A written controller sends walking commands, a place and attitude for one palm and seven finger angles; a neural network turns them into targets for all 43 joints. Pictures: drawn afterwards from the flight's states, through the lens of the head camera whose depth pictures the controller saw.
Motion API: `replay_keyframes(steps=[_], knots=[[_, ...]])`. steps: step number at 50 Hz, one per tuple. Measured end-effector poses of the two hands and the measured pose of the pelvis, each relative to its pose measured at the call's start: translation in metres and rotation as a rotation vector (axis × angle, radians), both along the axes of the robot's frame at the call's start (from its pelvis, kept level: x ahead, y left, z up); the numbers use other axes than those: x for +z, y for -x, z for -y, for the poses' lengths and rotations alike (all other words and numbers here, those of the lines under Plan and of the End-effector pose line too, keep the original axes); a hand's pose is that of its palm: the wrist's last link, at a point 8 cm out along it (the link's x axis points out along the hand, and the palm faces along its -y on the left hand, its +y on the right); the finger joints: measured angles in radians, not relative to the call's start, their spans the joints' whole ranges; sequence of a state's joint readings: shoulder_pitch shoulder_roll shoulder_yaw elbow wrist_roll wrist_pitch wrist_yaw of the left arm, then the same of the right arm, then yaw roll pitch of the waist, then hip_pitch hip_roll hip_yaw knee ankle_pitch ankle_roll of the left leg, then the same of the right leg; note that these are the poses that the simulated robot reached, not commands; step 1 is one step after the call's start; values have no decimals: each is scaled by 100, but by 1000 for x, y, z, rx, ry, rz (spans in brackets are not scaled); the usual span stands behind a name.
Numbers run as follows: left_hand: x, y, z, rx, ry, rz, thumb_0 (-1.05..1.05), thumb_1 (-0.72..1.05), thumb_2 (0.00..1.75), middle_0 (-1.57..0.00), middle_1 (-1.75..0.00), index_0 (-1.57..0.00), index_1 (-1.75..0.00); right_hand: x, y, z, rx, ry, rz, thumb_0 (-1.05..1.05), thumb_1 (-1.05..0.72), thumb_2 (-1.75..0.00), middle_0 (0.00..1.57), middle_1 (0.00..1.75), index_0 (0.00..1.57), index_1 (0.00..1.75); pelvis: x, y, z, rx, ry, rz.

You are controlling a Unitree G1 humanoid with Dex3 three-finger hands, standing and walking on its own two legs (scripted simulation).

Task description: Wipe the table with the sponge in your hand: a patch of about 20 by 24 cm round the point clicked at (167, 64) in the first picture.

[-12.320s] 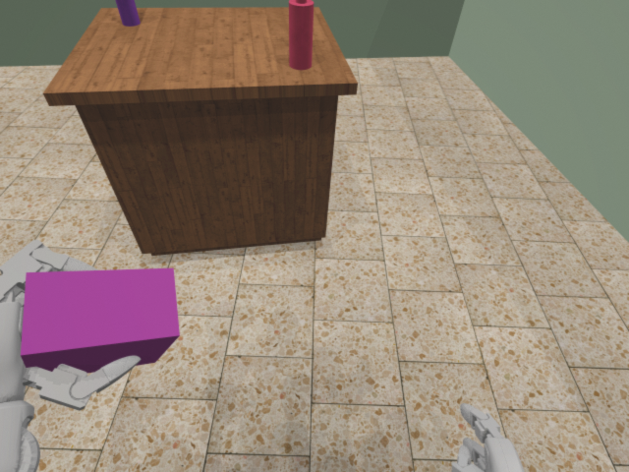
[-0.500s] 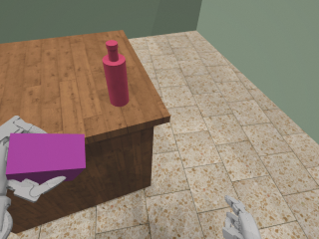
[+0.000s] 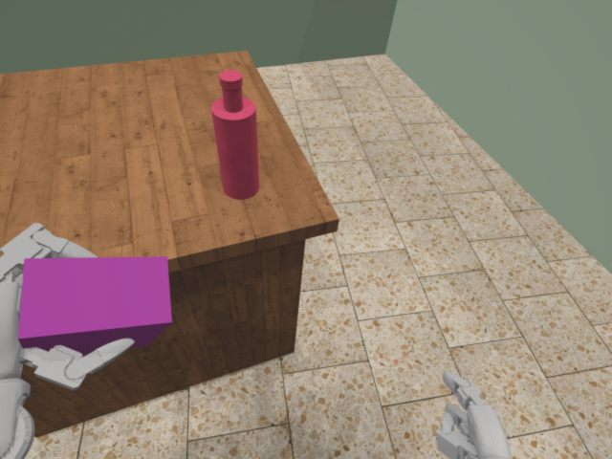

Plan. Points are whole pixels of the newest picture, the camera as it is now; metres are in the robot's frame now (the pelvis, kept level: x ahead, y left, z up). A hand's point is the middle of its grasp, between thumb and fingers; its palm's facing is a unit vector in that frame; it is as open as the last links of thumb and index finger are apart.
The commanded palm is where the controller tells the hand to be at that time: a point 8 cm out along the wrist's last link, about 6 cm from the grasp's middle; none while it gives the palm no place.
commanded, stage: shuffle to correct the standing spot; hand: left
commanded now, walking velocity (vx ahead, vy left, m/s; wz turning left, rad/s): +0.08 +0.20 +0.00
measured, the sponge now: (117, 308) +0.23 +0.22 +0.12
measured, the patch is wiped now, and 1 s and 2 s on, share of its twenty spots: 0.00 0.00 0.00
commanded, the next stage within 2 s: none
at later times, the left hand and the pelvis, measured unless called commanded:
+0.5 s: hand (45, 299) +0.22 +0.28 +0.15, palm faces +0.41 -0.80 -0.44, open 10.5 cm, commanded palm +0.16 +0.32 +0.17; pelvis +0.01 +0.03 -0.02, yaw +2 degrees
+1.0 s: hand (33, 280) +0.24 +0.30 +0.15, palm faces +0.35 -0.79 -0.51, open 10.5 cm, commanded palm +0.19 +0.34 +0.17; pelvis +0.03 +0.06 -0.01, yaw +0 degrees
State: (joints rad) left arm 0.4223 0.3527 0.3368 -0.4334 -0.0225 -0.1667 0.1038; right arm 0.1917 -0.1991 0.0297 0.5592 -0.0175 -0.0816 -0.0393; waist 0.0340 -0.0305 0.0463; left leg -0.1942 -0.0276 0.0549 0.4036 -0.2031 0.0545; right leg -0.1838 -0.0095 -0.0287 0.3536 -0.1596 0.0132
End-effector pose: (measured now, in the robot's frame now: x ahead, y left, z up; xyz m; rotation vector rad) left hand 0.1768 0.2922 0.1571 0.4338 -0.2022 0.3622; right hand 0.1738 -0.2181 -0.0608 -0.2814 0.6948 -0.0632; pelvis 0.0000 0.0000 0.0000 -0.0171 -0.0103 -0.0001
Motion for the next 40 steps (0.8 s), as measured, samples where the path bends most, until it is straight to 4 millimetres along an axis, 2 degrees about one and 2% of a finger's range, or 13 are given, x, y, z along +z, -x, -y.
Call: replay_keyframes(steps=[9, 15, 20, 30, 34, 40], knots=[[6, 2, 2, -22, -25, 22, -1, -53, 100, -68, -137, -70, -136, -8, 6, 2, 4, 8, -25, 1, -90, -90, 20, 30, 20, 30, -4, 1, -5, 20, 13, -6], [9, 1, -11, -29, -68, 31, -1, -53, 100, -68, -137, -70, -136, -13, 6, 1, -29, 16, -33, 1, -90, -90, 20, 30, 20, 30, -9, -4, -17, 23, 10, -9], [5, 0, -26, -3, -94, 20, -1, -53, 100, -68, -137, -70, -136, -20, 3, -7, -34, 4, -34, 1, -90, -90, 20, 30, 20, 30, -15, -8, -25, 24, -8, -2], [6, 2, -29, -13, -97, 110, -1, -53, 100, -68, -137, -71, -136, -37, -10, -28, 11, -24, -61, 1, -90, -90, 20, 30, 20, 30, -28, -12, -37, 48, 4, 2], [2, -8, -42, 1, -101, 92, -1, -53, 100, -68, -137, -71, -136, -39, -11, -36, -28, -30, -60, 1, -90, -90, 20, 30, 20, 30, -29, -15, -45, 14, -19, 10], [20, -29, -41, -19, -121, 50, -1, -53, 100, -68, -137, -71, -136, -34, -6, -50, -32, -92, -72, 1, -90, -90, 20, 30, 20, 30, -12, -23, -51, 10, -16, -10]])
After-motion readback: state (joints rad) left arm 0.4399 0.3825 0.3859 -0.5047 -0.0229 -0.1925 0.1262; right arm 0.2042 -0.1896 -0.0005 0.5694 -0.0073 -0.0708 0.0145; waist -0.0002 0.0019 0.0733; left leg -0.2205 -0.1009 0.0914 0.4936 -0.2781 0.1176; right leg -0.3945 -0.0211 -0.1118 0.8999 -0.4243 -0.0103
